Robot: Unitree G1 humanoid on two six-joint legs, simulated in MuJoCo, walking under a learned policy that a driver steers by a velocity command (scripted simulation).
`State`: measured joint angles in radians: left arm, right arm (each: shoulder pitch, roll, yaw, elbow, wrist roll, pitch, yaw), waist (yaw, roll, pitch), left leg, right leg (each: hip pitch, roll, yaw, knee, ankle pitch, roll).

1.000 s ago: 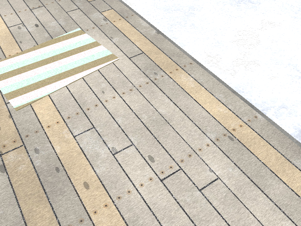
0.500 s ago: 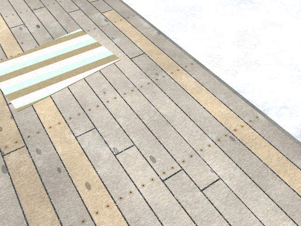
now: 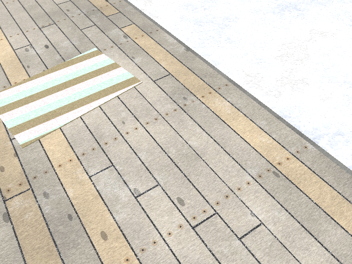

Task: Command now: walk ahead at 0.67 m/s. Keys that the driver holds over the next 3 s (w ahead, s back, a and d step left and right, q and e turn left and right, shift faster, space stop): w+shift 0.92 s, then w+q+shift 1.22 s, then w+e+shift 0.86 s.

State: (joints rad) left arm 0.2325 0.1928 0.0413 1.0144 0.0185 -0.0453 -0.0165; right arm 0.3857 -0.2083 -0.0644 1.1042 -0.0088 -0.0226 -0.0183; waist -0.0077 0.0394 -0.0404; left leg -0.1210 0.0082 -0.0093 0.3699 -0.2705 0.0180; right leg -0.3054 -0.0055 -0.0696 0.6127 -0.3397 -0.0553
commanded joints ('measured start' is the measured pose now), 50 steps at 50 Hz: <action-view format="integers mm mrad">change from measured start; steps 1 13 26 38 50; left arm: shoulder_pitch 280 309 344 -214 255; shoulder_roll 44 80 21 61 323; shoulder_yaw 24 17 5 -13 70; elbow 54 19 -16 -251 -154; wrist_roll -5 -5 -40 26 52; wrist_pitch -16 -86 -81 -32 -43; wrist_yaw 17 19 9 -40 14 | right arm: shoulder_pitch -202 -455 115 29 239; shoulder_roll -108 -56 -298 -79 -20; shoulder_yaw -24 -3 -78 7 31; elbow -112 -288 -197 -131 -177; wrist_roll -7 -30 -46 3 53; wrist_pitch -24 -16 -43 -116 -90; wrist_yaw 3 81 24 38 12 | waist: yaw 171 60 -144 5 88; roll -54 -82 213 -39 -370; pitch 145 191 -352 230 -394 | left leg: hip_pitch -515 -786 593 -158 -477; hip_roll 101 83 338 90 -75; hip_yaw -93 62 -616 -60 -73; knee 50 599 15 -345 1156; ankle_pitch -378 219 -587 132 -185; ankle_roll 147 11 290 184 112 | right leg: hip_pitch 437 297 -239 -416 805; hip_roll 49 -177 45 -150 -464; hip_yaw -64 247 63 29 846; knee -191 -602 814 302 -254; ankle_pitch -7 13 104 379 -233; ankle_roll -8 -132 -36 2 -221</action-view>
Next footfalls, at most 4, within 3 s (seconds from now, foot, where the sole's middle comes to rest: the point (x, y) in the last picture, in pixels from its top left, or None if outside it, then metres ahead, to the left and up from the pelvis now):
0.48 left None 0.49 0.08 -0.78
0.96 right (207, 177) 0.95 -0.09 -0.78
1.42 left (170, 117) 1.36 0.09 -0.78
1.84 right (159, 67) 1.82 0.16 -0.78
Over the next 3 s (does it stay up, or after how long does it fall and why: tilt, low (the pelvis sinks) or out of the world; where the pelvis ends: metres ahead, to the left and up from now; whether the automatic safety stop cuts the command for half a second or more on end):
stays up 2.20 0.96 -0.01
